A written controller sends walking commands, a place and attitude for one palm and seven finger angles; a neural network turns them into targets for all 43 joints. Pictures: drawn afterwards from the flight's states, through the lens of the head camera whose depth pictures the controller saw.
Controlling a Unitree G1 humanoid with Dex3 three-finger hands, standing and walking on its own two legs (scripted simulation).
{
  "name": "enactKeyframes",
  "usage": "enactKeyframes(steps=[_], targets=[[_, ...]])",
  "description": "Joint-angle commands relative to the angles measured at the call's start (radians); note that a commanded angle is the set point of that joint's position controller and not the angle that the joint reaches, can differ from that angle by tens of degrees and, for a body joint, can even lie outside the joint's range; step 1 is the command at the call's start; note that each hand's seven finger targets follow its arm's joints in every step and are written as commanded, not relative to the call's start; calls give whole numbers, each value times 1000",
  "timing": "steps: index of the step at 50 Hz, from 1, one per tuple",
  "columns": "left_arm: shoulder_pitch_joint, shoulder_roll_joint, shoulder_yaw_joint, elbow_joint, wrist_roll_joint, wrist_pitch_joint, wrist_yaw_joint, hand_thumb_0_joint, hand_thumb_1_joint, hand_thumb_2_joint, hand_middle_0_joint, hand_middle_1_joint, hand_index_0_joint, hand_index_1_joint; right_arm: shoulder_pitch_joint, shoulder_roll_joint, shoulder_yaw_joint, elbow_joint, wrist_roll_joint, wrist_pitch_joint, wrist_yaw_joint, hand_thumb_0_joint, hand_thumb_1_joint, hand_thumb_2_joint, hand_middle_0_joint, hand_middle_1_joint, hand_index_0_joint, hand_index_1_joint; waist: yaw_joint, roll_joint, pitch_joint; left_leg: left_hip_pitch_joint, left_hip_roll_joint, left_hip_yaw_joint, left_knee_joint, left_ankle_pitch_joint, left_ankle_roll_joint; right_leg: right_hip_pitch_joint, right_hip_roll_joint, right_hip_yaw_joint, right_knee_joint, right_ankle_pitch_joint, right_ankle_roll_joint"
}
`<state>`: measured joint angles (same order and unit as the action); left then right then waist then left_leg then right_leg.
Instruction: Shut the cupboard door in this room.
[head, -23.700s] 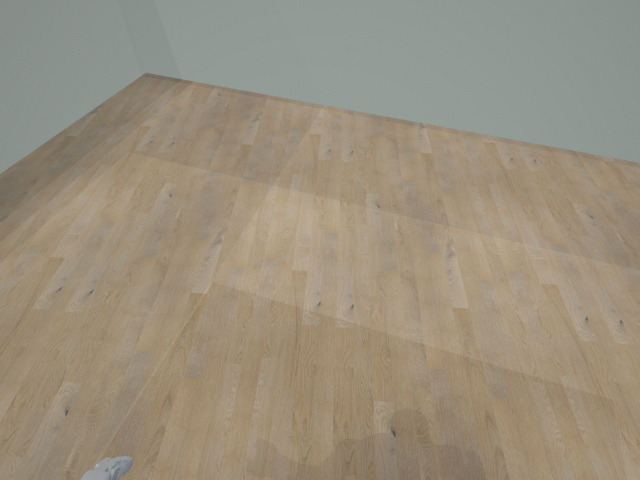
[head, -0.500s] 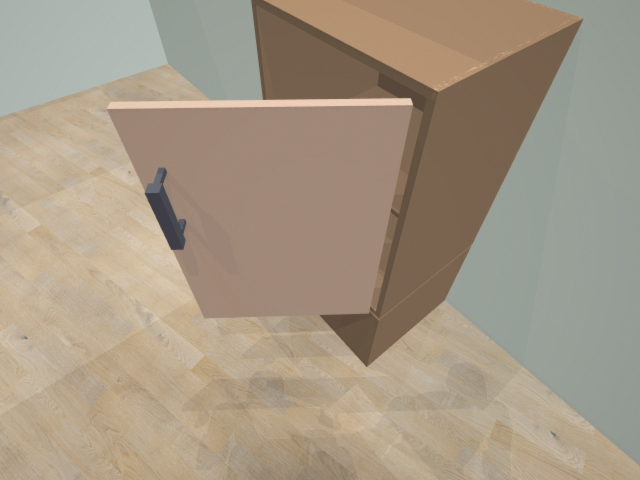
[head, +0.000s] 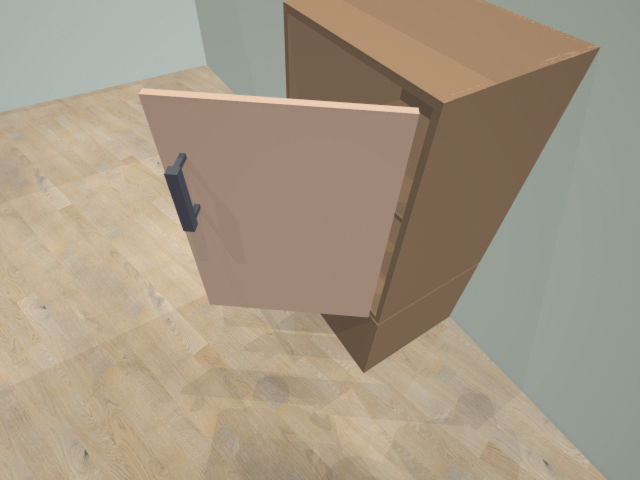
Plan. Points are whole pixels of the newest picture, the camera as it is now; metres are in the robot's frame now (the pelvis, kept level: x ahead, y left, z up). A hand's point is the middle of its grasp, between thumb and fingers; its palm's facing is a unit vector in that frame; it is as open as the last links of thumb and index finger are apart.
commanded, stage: come to a stop and stand still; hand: left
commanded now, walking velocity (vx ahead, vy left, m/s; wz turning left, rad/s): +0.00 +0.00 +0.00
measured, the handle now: (185, 193) +0.55 +0.29 +0.01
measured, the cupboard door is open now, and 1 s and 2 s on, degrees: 53 53 53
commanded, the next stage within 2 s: look again from close up in 0.12 s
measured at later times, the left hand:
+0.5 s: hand out of the picture +0.00 +0.20 -0.17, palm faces +0.00 -0.97 -0.23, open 7.3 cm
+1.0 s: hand out of the picture -0.02 +0.18 -0.18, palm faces +0.02 -0.99 -0.16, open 7.3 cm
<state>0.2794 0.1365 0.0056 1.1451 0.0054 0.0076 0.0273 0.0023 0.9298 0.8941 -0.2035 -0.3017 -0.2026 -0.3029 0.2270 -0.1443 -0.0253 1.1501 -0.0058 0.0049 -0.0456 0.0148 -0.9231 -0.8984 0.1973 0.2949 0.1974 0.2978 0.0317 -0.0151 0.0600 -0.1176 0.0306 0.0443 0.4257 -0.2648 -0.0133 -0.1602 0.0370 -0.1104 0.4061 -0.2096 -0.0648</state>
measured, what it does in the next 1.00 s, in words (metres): stands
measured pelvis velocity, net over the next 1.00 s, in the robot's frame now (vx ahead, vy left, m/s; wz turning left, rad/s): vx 0.01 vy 0.03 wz -0.02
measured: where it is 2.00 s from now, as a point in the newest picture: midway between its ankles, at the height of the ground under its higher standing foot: outside the picture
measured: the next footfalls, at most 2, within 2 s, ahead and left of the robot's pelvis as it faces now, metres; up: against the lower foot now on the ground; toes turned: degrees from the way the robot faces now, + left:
right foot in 1.40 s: +0.13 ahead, -0.04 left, +0.00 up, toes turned +0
left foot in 1.66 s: +0.14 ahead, +0.19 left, +0.00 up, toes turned +4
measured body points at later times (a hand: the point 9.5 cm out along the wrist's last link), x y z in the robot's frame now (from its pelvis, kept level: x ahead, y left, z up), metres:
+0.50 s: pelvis -0.01 +0.03 +0.00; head -0.02 +0.01 +0.45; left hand +0.00 +0.26 -0.15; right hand -0.03 -0.16 -0.18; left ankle -0.02 +0.12 -0.74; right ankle +0.01 -0.07 -0.74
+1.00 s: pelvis +0.01 +0.03 -0.01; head +0.02 +0.02 +0.44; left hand -0.01 +0.24 -0.16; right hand -0.02 -0.19 -0.17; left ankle -0.02 +0.12 -0.74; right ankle +0.01 -0.07 -0.74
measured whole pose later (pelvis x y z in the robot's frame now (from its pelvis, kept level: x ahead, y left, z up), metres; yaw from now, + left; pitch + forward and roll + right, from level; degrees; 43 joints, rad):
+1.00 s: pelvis +0.01 +0.03 -0.01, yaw -1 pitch -1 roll +1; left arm 0.33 0.11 -0.01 1.12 0.02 -0.01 0.02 0.00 0.92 0.89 -0.20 -0.30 -0.20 -0.30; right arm 0.33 -0.16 0.01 1.12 -0.02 -0.02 -0.02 0.01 -0.91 -0.90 0.20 0.29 0.20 0.30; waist 0.01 0.01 0.03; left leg -0.15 -0.02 0.08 0.47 -0.30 0.04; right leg -0.23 -0.02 -0.07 0.52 -0.27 -0.03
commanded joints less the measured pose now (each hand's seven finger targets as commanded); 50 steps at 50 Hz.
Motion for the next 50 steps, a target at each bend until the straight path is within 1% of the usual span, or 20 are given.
enactKeyframes(steps=[1,5,10,11,12,13,14,15,17,19,20,23,24,25,31,42,43,46,48,50], targets=[[43,91,6,-20,2,-16,8,0,900,900,-200,-300,-200,-300,65,-62,2,-20,0,-3,0,0,-900,-900,200,300,200,300,-25,31,64,-26,77,-65,-107,54,27,-60,-160,178,-162,-16,56],[64,86,5,-17,5,-16,8,0,900,900,-200,-300,-200,-300,91,-59,4,-22,-2,2,2,0,-900,-900,200,300,200,300,-29,-1,89,-25,64,-58,-116,0,31,-102,-159,187,-199,-132,55],[82,77,6,-19,2,-23,9,0,900,900,-200,-300,-200,-300,109,-60,7,-24,-2,-10,2,0,-900,-900,200,300,200,300,-29,5,27,-12,67,-65,-117,46,35,-56,-160,176,-176,-56,48],[148,108,4,1,22,-63,53,0,900,900,-200,-300,-200,-300,16,-106,9,-82,2,-38,17,0,-900,-900,200,300,200,300,-4,40,-7,-102,69,3,92,91,2,6,-213,210,-73,550,102],[133,159,14,-35,13,-71,45,0,900,900,-200,-300,-200,-300,105,-46,14,-117,1,-26,18,0,-900,-900,200,300,200,300,-58,46,-148,-91,25,-44,93,-52,10,81,-269,268,-53,434,33],[97,143,9,-44,10,-69,34,0,900,900,-200,-300,-200,-300,113,-48,11,-108,-2,-28,16,0,-900,-900,200,300,200,300,-61,104,-115,-62,31,-44,39,-38,15,10,-255,240,-60,235,-14],[89,122,6,-44,11,-67,28,0,900,900,-200,-300,-200,-300,148,-45,16,-97,-5,-33,19,0,-900,-900,200,300,200,300,-70,102,-122,-43,43,-53,14,32,19,-33,-212,211,-58,81,-22],[72,107,2,-51,10,-63,23,0,900,900,-200,-300,-200,-300,167,-45,21,-100,-10,-36,20,0,-900,-900,200,300,200,300,-66,111,-86,-55,56,-62,3,62,28,-61,-179,176,-46,20,-16],[71,82,-3,-53,9,-53,15,0,900,900,-200,-300,-200,-300,163,-56,24,-109,-9,-36,18,0,-900,-900,200,300,200,300,-52,44,-6,-131,72,-87,-41,37,45,-74,-151,165,-42,-56,-3],[74,68,-7,-52,7,-45,12,0,900,900,-200,-300,-200,-300,173,-68,28,-115,-9,-38,18,0,-900,-900,200,300,200,300,-45,-19,53,-175,71,-103,-79,-2,53,-87,-138,162,-36,-87,4],[72,69,-7,-51,8,-44,10,0,900,900,-200,-300,-200,-300,178,-68,29,-110,-11,-42,18,0,-900,-900,200,300,200,300,-42,8,62,-180,74,-107,-96,17,55,-85,-135,150,-19,-59,5],[82,67,-7,-56,4,-39,8,0,900,900,-200,-300,-200,-300,185,-76,33,-106,-11,-46,16,0,-900,-900,200,300,200,300,-28,4,77,-214,77,-121,-136,-35,61,-63,-127,149,0,-48,11],[79,70,-7,-57,4,-38,8,0,900,900,-200,-300,-200,-300,189,-78,34,-103,-11,-47,16,0,-900,-900,200,300,200,300,-27,-15,77,-215,75,-121,-139,-35,62,-58,-127,150,3,-39,12],[76,71,-6,-61,5,-38,8,0,900,900,-200,-300,-200,-300,192,-74,35,-98,-12,-50,16,0,-900,-900,200,300,200,300,-24,-5,81,-216,74,-120,-143,-10,62,-51,-129,145,7,-21,11],[67,76,0,-72,4,-33,9,0,900,900,-200,-300,-200,-300,193,-72,38,-79,-12,-53,14,0,-900,-900,200,300,200,300,-19,12,54,-196,76,-117,-155,12,64,-29,-132,143,20,11,17],[66,86,-2,-56,4,-38,9,0,900,900,-200,-300,-200,-300,175,-75,36,-48,-8,-51,13,0,-900,-900,200,300,200,300,-29,6,3,-99,71,-83,-119,108,59,-31,-148,158,1,71,17],[72,81,-3,-50,4,-37,8,0,900,900,-200,-300,-200,-300,178,-73,38,-43,-9,-49,13,0,-900,-900,200,300,200,300,-29,19,-3,-95,68,-76,-113,71,59,-27,-150,158,1,34,14],[85,92,6,-49,13,-33,5,0,900,900,-200,-300,-200,-300,175,-75,35,-46,-14,-35,19,0,-900,-900,200,300,200,300,-25,-7,34,-140,43,-58,-81,-108,61,-58,-160,191,-18,-180,-5],[98,108,13,-52,15,-30,1,0,900,900,-200,-300,-200,-300,169,-70,33,-54,-17,-28,23,0,-900,-900,200,300,200,300,-22,-7,72,-174,19,-37,-40,-158,57,-91,-182,235,-53,-295,-25],[118,124,24,-55,17,-31,1,0,900,900,-200,-300,-200,-300,167,-60,31,-65,-18,-23,25,0,-900,-900,200,300,200,300,-19,-55,93,-203,-6,-6,22,-155,51,-96,-216,289,-101,-362,-49]])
